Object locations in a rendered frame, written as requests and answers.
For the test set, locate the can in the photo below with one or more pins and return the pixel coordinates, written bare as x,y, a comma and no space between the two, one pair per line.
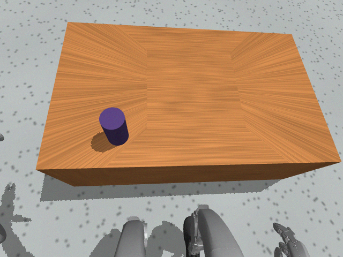
114,125

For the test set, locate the right robot hand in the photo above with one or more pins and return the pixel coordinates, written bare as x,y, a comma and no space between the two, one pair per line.
292,247

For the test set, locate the right robot foot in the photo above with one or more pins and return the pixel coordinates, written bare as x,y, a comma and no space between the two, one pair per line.
187,237

